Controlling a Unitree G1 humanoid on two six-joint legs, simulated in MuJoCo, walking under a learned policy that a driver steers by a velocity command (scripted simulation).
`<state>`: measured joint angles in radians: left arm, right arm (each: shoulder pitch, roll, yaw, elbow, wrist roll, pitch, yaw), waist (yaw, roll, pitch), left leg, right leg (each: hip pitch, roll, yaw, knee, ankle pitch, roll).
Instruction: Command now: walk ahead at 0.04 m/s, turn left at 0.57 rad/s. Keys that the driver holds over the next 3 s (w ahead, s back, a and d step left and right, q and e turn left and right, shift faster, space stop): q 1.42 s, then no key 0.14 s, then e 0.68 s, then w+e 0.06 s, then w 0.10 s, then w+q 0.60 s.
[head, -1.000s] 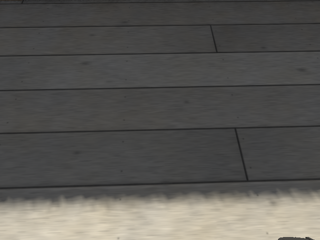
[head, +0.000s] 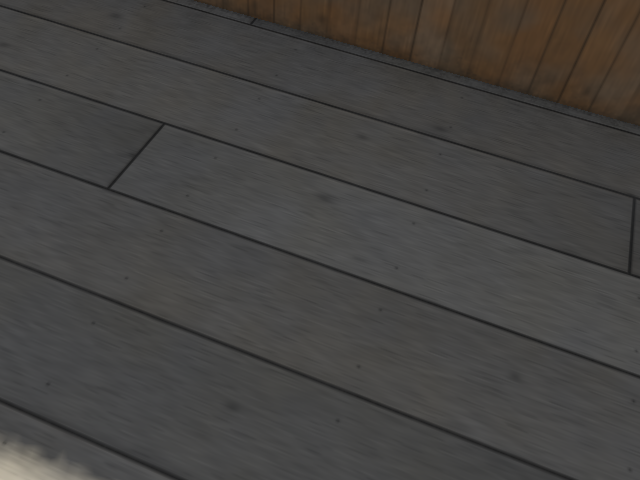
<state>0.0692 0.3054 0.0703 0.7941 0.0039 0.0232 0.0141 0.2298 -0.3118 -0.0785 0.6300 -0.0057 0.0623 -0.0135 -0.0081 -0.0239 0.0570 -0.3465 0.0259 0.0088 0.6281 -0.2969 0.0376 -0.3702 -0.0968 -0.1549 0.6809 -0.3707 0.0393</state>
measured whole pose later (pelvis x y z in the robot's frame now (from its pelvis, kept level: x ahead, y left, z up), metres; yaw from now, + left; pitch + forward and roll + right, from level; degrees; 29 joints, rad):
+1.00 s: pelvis -0.01 +0.02 +0.01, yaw +35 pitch +2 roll -2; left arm 0.11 0.35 0.09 0.75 0.01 0.02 0.02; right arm 0.20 -0.31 -0.07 0.58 0.00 0.02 -0.01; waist 0.00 -0.05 0.07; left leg -0.29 -0.03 -0.05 0.50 -0.23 0.04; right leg -0.51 -0.03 0.01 1.10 -0.45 0.06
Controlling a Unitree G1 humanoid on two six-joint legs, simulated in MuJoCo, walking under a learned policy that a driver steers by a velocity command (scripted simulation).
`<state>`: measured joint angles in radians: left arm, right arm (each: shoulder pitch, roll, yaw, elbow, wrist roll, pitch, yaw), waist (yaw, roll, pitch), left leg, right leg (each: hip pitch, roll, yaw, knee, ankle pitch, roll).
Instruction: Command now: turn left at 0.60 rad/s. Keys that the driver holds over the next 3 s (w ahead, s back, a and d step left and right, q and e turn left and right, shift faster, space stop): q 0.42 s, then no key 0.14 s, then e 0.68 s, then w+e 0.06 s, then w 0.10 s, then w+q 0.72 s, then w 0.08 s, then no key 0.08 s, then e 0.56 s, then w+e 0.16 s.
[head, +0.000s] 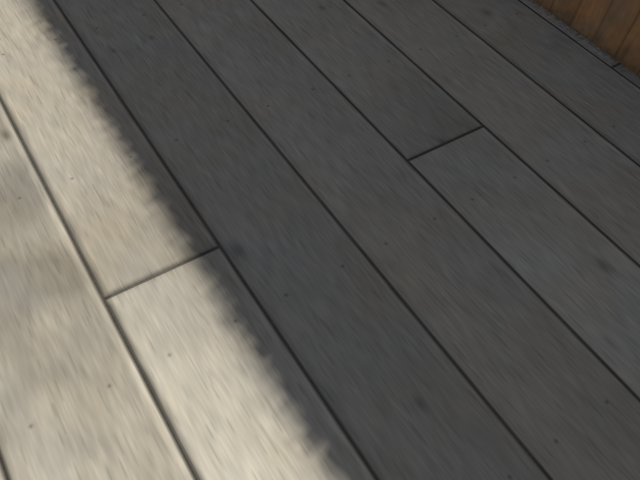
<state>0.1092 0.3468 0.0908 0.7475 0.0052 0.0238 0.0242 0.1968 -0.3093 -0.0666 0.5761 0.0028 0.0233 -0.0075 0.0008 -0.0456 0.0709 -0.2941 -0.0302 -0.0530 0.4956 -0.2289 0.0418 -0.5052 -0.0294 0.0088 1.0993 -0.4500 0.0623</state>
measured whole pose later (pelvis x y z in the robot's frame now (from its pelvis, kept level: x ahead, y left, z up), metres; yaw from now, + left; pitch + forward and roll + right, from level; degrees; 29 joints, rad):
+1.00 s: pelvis +0.00 -0.01 -0.01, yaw +10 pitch +0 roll +1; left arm 0.21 0.33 0.07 0.71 -0.02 0.06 -0.01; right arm 0.14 -0.28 -0.06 0.67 0.00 0.02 -0.03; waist 0.01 0.00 0.06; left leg -0.21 0.04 0.09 0.53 -0.32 -0.01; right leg -0.40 -0.04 -0.04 0.86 -0.49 0.05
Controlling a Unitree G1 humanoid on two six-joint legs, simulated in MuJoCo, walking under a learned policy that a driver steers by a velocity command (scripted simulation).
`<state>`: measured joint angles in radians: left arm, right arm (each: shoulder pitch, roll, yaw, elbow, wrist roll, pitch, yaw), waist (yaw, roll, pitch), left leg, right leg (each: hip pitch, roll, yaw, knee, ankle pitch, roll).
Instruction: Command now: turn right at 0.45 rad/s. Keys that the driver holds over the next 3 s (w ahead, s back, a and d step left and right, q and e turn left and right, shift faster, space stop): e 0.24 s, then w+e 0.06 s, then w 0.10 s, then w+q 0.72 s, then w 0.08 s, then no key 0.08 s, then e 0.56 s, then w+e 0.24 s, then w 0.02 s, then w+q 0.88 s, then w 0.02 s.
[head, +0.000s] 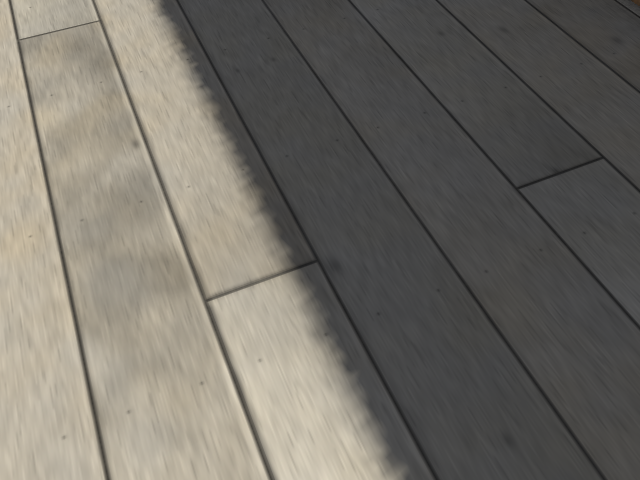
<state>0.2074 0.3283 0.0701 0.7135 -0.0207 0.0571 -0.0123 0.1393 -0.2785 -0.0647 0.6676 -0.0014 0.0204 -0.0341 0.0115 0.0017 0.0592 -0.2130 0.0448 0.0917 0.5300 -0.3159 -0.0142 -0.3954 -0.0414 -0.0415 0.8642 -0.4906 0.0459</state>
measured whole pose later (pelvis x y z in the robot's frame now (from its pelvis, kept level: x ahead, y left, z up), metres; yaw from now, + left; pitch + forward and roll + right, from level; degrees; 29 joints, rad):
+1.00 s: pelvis +0.26 +0.01 +0.02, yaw +0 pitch +2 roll -1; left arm 0.12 0.32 0.04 0.62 0.01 -0.10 -0.02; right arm 0.39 -0.28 -0.03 0.76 0.02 -0.05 0.00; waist -0.06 -0.04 0.04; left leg -0.06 -0.08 -0.14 0.30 -0.25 0.08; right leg -0.63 -0.05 0.07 0.71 -0.08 0.06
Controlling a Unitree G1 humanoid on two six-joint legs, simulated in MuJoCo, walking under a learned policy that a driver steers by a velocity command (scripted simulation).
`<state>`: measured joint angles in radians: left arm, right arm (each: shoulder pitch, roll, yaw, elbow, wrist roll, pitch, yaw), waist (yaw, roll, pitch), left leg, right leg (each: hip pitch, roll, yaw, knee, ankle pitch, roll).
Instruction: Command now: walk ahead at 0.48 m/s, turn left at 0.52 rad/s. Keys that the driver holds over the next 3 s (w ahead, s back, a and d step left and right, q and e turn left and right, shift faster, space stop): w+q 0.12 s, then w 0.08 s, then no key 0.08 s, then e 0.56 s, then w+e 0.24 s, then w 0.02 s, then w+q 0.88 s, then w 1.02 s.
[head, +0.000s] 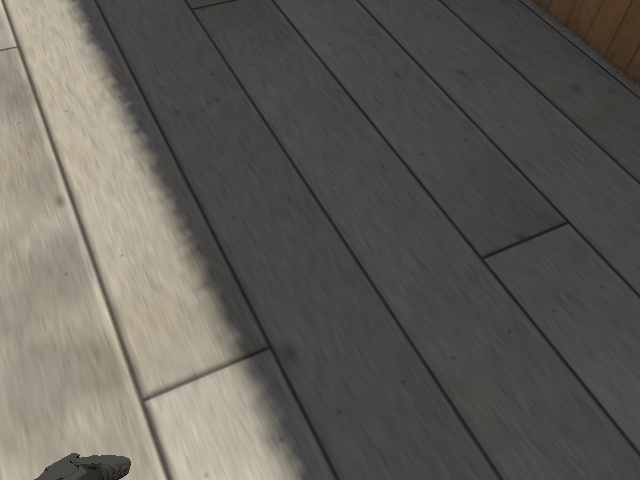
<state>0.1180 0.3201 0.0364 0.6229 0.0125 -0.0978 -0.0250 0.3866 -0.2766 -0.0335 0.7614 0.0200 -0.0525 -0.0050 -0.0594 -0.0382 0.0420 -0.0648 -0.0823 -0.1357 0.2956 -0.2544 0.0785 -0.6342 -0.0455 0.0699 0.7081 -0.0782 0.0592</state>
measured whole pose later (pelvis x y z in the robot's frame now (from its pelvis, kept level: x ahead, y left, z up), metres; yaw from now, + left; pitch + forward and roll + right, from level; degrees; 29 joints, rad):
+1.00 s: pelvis +0.31 -0.02 -0.02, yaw -11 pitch +1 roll +2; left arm 0.21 0.31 0.06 0.67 -0.02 0.05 -0.01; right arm 0.16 -0.31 -0.07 0.74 0.02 0.00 -0.01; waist -0.01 0.01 0.03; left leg -0.28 0.09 0.17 0.54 -0.27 0.00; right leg -0.26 -0.03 -0.04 0.58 -0.34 -0.03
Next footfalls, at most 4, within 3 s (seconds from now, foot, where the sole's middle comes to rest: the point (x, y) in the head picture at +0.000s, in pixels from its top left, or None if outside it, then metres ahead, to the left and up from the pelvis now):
0.18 right None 0.30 -0.12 -0.78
0.58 left None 0.39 0.12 -0.78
1.00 right None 0.32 -0.12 -0.78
1.50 left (297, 361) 0.71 0.00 -0.78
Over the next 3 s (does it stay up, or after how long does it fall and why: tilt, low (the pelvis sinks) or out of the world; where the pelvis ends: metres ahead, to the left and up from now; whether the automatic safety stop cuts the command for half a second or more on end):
stays up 1.34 -0.02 -0.03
